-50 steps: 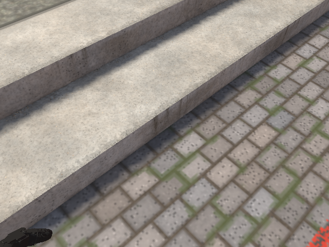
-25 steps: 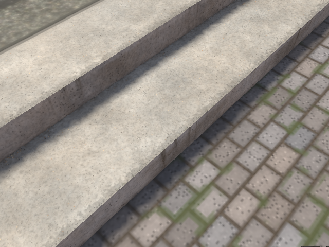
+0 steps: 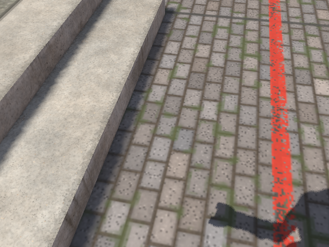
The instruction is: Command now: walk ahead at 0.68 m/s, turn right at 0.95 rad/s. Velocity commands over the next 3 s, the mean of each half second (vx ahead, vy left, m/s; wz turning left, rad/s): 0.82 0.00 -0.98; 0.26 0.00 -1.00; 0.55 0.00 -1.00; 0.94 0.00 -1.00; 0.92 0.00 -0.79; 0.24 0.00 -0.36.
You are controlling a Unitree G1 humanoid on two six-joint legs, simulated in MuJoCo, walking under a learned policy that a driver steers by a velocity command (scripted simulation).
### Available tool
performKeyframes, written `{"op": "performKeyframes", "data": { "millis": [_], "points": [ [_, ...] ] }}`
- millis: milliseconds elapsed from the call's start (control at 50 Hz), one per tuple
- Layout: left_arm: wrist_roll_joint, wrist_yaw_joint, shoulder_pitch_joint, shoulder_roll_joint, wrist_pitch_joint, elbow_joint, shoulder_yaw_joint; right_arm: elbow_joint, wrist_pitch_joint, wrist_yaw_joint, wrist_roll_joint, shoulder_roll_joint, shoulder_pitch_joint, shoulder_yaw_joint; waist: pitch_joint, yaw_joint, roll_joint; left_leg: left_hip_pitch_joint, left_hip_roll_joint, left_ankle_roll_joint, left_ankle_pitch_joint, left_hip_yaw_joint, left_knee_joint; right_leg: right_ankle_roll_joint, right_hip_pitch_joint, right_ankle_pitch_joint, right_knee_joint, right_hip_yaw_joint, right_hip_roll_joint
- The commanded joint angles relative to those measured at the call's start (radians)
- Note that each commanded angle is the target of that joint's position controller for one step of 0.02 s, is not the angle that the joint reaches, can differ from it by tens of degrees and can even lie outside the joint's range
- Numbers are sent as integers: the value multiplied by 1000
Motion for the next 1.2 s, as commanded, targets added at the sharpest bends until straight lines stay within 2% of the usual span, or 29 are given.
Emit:
{"op": "performKeyframes", "data": {
  "millis": [20,80,100,120,140,160,200,260,340,420,480,500,520,540,560,580,600,620,700,800,880,920,940,960,980,1000,1040,1100,1200],
  "points": [
    [31,-60,-156,55,-5,-114,-2,-45,3,26,-27,-149,-5,-33,60,-16,155,4,212,106,-365,-114,-194,-51,13,-59,-133,-90,35],
    [27,-41,-18,65,-16,-62,-5,-50,28,35,-10,-170,-51,-34,78,77,106,-95,209,92,-289,-25,-33,-101,248,-23,-258,-166,93],
    [29,-17,164,99,-27,18,16,-47,30,37,-9,-142,-42,-25,10,164,-29,-175,141,81,-41,56,272,-122,459,-63,-286,-156,161],
    [18,9,396,174,-38,91,38,-87,30,41,-22,-75,-117,0,-13,288,-267,-455,64,56,-91,67,730,-169,666,-233,-388,89,61],
    [-5,26,349,293,-45,41,43,-210,15,50,-33,20,-231,29,33,246,-477,-896,-115,6,-391,-104,978,-265,715,-437,-616,671,-131],
    [-11,39,324,289,-51,15,44,-260,-2,56,-54,-55,-324,17,31,270,-278,-996,-84,2,-300,-277,1036,-311,714,-347,-714,785,-201],
    [8,57,271,219,-62,31,20,-199,-26,61,-46,-87,-214,20,73,159,-153,-902,-15,4,-129,-287,934,-300,607,-223,-659,600,-161],
    [0,56,192,161,-97,29,-8,-143,3,70,-47,-108,-136,20,106,73,-140,-706,-12,-23,-9,-275,808,-286,415,-119,-735,472,-39],
    [-5,48,256,158,-127,84,-2,-179,16,72,-19,-60,-296,42,158,89,-59,-675,-66,-40,109,-244,564,-295,394,168,-754,401,24],
    [-19,58,298,184,-139,133,10,-219,5,74,1,-26,-416,62,143,121,-97,-500,-124,-4,254,-244,310,-259,425,533,-720,413,5],
    [-24,65,268,228,-129,154,24,-169,-7,35,-3,-80,-227,42,24,42,-98,-141,-215,49,208,-234,220,-149,443,1041,-468,381,48],
    [-28,61,239,244,-132,150,30,-132,-15,14,2,-116,-60,26,-61,-42,-102,71,-191,64,264,-247,194,-110,388,1057,-261,384,74],
    [-59,73,231,106,-122,131,-4,-145,-49,-5,62,-162,68,-6,-218,-135,-72,368,-52,87,338,-400,212,-64,256,785,-52,439,94],
    [-9,79,260,-49,-111,103,-51,-108,-58,-15,34,-196,163,0,-332,-80,223,625,176,119,587,-606,266,-21,38,-260,290,323,241],
    [-66,84,411,42,-105,71,-37,-128,-65,5,-10,-196,127,-3,-488,3,442,662,353,254,527,-1010,114,8,-85,-324,581,292,250],
    [-70,89,345,147,-89,74,-12,-183,-57,2,-12,-107,-7,12,-363,1,280,509,305,250,508,-884,69,33,-104,-225,589,259,159],
    [-70,90,250,175,-73,58,0,-180,-47,-4,-8,-46,-78,23,-189,5,166,336,255,230,559,-659,68,46,-121,-155,559,195,116],
    [-63,93,228,162,-57,61,4,-167,-41,-2,-4,-37,-116,25,-114,37,62,208,210,217,571,-560,55,56,-103,-122,560,169,72],
    [-65,86,156,55,-9,-11,-6,-115,-53,1,16,-34,-232,15,55,98,107,-106,172,236,537,-283,-93,57,-36,-91,318,114,-29],
    [-45,39,92,75,4,-24,-1,-99,-37,1,42,-119,-316,-19,-10,102,43,-60,152,218,549,-93,-63,12,108,237,-41,45,-23],
    [-50,16,35,147,20,-51,37,-91,-7,14,71,-150,-311,-35,-6,107,27,-7,167,165,546,-36,66,-47,185,195,-165,-41,29],
    [-48,26,152,193,12,-23,75,-87,13,19,83,-131,-305,-35,-48,180,-29,-38,123,111,574,10,323,-111,364,222,-288,-81,107],
    [-50,48,231,268,0,-6,103,-90,23,27,61,-92,-243,-26,-20,190,-225,-238,26,47,136,7,610,-185,525,623,-394,103,71],
    [-25,58,145,382,-7,-61,110,-144,19,27,17,-40,-197,-5,-106,67,-435,-569,-168,-27,-476,-74,955,-409,684,681,-433,597,-139],
    [-3,39,128,326,-43,-105,90,-145,9,28,27,-103,-221,-10,-264,116,-267,-612,-173,-11,-431,-343,1035,-459,682,388,-573,802,-233],
    [-8,32,95,293,-67,-102,76,-156,1,27,48,-118,-283,-13,-191,104,-165,-642,-151,17,-341,-373,1007,-405,621,259,-606,746,-227],
    [-47,48,26,228,-70,-99,57,-133,-3,5,18,-108,-297,-14,-71,58,-57,-604,-105,31,-210,-397,856,-295,469,214,-581,598,-133],
    [-43,76,12,209,-65,-118,46,-110,-6,28,25,-98,-271,-18,-101,42,-81,-460,-128,26,-65,-378,659,-258,354,-194,-650,553,-36],
    [-44,91,87,207,-72,-86,43,-117,-37,39,36,-48,-339,-4,-32,84,-122,-419,-182,-13,-18,-383,406,-257,317,-232,-651,574,8]
  ]
}}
